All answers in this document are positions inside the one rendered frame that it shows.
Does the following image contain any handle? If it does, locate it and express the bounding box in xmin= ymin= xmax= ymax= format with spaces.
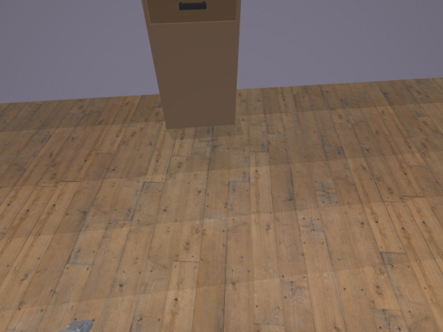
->
xmin=179 ymin=1 xmax=206 ymax=10

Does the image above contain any cabinet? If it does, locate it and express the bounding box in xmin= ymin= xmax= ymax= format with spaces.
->
xmin=141 ymin=0 xmax=241 ymax=129

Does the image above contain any drawer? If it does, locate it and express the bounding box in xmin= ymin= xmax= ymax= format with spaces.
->
xmin=147 ymin=0 xmax=236 ymax=24

